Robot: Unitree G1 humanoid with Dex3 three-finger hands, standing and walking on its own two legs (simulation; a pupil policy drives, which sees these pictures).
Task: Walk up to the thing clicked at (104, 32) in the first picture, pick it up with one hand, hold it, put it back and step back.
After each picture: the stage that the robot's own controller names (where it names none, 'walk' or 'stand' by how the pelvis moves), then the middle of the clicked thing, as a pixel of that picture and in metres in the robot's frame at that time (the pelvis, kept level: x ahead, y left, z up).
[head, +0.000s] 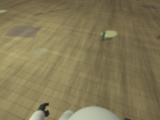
stand; (103, 36) +1.88 -0.30 -0.65
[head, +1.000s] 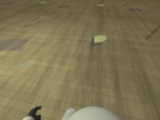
walk; (92, 41) +1.76 +0.08 -0.62
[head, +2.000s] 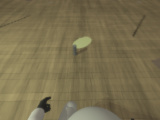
walk; (74, 50) +1.17 +0.32 -0.65
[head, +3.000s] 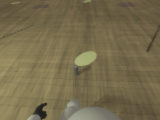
walk; (76, 70) +0.76 +0.26 -0.65
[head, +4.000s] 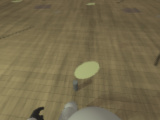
walk; (75, 86) +0.50 +0.19 -0.65
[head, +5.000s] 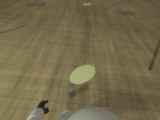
stand; (70, 92) +0.40 +0.17 -0.65
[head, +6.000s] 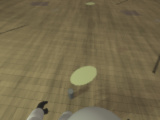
stand; (70, 94) +0.37 +0.18 -0.65
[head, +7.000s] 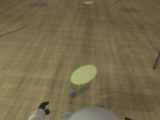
stand; (71, 93) +0.38 +0.19 -0.66
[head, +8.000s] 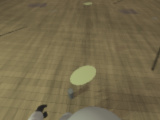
stand; (70, 94) +0.38 +0.19 -0.66
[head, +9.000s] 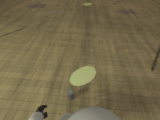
stand; (70, 95) +0.37 +0.19 -0.66
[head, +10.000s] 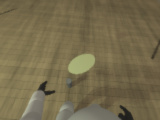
go down; (69, 83) +0.39 +0.18 -0.62
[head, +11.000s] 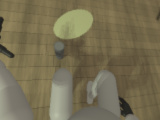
go down; (59, 51) +0.48 +0.20 -0.24
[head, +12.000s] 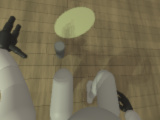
close in; (60, 51) +0.47 +0.19 -0.25
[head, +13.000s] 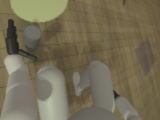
close in; (32, 41) +0.47 +0.23 -0.17
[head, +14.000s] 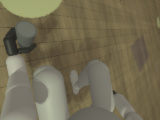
lift; (25, 39) +0.46 +0.24 -0.17
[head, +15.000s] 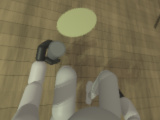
lift; (53, 53) +0.37 +0.24 -0.06
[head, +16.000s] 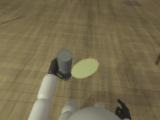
hold; (65, 68) +0.31 +0.16 +0.09
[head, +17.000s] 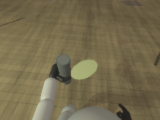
hold; (65, 71) +0.31 +0.16 +0.04
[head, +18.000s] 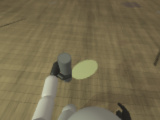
hold; (66, 70) +0.31 +0.16 +0.05
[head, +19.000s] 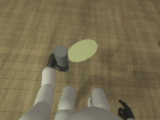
crouch; (63, 61) +0.38 +0.17 -0.02
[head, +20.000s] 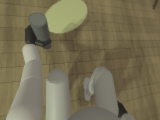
lower; (43, 35) +0.50 +0.23 -0.07
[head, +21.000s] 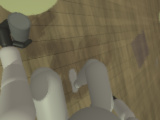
lower; (20, 35) +0.48 +0.25 -0.18
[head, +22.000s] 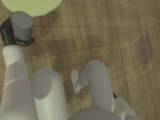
lower; (23, 33) +0.48 +0.25 -0.16
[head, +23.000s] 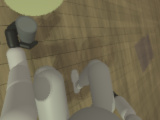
lower; (27, 36) +0.47 +0.24 -0.17
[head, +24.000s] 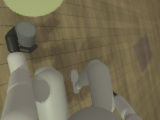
lower; (26, 40) +0.45 +0.24 -0.18
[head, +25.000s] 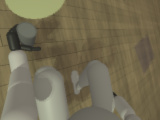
open; (27, 39) +0.47 +0.25 -0.18
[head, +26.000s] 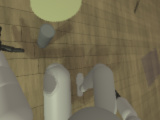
stand; (44, 38) +0.47 +0.23 -0.19
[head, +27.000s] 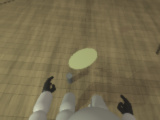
stand; (69, 78) +0.42 +0.17 -0.53
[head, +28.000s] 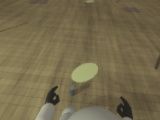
stand; (72, 91) +0.41 +0.16 -0.60
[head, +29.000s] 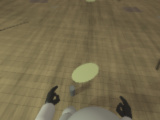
stand; (72, 91) +0.40 +0.15 -0.60
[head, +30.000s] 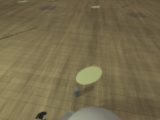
stand; (76, 92) +0.43 +0.15 -0.65
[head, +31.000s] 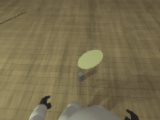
walk; (80, 77) +0.50 +0.09 -0.63
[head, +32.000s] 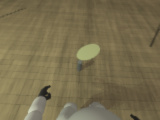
walk; (79, 65) +0.69 +0.11 -0.63
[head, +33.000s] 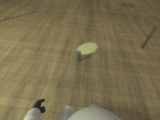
stand; (78, 56) +1.01 +0.16 -0.64
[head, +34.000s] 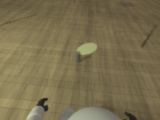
stand; (78, 57) +1.02 +0.19 -0.65
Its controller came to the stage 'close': yes
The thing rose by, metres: 0.69
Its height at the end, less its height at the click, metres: +0.00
